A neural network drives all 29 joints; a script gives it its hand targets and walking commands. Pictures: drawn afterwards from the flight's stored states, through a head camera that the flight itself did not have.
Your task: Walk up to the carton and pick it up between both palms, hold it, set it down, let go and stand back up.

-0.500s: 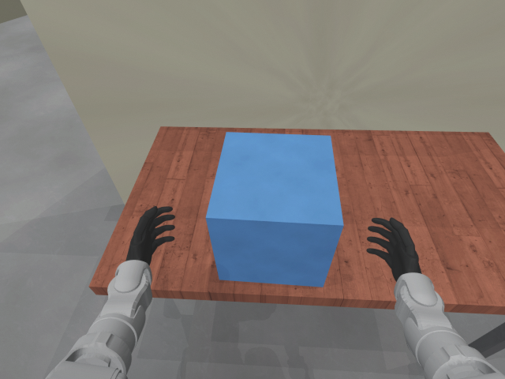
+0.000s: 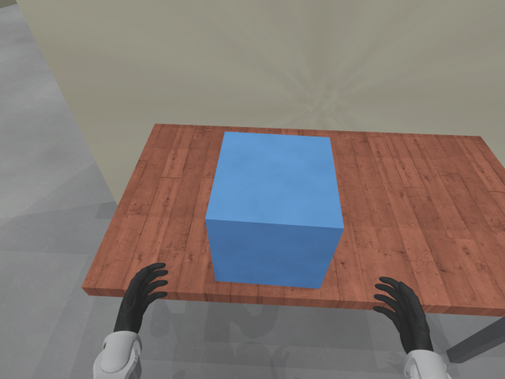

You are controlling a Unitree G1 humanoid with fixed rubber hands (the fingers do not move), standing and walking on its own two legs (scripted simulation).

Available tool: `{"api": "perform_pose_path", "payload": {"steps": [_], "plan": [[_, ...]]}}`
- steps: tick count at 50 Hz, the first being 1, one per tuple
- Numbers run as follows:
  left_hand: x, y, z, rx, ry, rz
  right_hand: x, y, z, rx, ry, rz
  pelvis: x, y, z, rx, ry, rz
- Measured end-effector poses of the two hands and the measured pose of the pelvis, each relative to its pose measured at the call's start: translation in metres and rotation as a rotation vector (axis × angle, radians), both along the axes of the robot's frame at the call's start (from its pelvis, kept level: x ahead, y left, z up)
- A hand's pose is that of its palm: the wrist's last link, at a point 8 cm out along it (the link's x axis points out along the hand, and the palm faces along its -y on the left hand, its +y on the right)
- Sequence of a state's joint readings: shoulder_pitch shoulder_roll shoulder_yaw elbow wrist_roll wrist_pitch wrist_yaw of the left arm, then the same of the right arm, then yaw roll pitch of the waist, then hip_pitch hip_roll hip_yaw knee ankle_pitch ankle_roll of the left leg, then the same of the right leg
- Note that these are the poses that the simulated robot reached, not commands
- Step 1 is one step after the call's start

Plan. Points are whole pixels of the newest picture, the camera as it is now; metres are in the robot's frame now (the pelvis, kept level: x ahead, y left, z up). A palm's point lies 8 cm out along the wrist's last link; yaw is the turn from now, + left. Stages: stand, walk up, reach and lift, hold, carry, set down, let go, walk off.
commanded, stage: set down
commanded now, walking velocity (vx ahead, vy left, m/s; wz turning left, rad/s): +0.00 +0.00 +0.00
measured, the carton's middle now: (272, 209) +0.50 -0.01 -0.08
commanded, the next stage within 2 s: let go in 1.14 s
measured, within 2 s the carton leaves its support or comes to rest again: neither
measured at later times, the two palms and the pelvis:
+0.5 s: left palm (127, 338) +0.21 +0.22 -0.05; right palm (410, 359) +0.19 -0.22 -0.05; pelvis +0.03 +0.01 +0.01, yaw -2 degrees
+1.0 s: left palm (116, 357) +0.18 +0.24 -0.06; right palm out of the picture +0.17 -0.21 -0.07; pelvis +0.02 +0.01 +0.01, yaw -2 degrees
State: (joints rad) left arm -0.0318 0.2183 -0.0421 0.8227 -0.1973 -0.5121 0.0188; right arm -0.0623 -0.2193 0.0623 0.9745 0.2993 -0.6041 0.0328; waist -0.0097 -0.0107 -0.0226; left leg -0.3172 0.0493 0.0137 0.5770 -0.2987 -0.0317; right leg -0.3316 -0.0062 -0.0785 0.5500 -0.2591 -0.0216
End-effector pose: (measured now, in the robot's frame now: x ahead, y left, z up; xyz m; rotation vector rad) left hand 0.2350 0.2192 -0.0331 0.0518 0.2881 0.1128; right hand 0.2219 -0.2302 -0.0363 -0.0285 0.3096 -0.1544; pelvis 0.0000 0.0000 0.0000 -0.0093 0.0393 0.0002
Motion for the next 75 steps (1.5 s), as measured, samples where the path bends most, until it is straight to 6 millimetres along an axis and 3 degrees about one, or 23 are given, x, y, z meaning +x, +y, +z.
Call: {"api": "perform_pose_path", "payload": {"steps": [7,17,32,50,75], "plan": [[-0.016,0.002,-0.011,0.007,0.060,0.005,-0.019,0.004,-0.011,-0.004,0.053,0.014,0.004,0.004,0.001,0.002,-0.022,-0.008],[-0.013,0.002,-0.011,0.024,0.132,-0.011,-0.021,0.007,-0.013,-0.015,0.107,0.026,0.016,0.007,0.006,0.001,-0.062,-0.026],[-0.035,0.006,-0.022,0.040,0.287,-0.014,-0.036,0.009,-0.016,-0.050,0.223,0.036,0.029,0.009,0.012,-0.004,-0.107,-0.036],[-0.052,0.017,-0.028,0.101,0.490,-0.022,-0.055,0.017,-0.030,-0.070,0.363,0.039,0.023,0.011,0.014,-0.006,-0.116,-0.043],[-0.055,0.004,-0.025,0.112,0.535,-0.038,-0.070,-0.002,-0.029,-0.095,0.391,0.027,0.009,0.003,0.013,0.005,-0.122,-0.042]]}}
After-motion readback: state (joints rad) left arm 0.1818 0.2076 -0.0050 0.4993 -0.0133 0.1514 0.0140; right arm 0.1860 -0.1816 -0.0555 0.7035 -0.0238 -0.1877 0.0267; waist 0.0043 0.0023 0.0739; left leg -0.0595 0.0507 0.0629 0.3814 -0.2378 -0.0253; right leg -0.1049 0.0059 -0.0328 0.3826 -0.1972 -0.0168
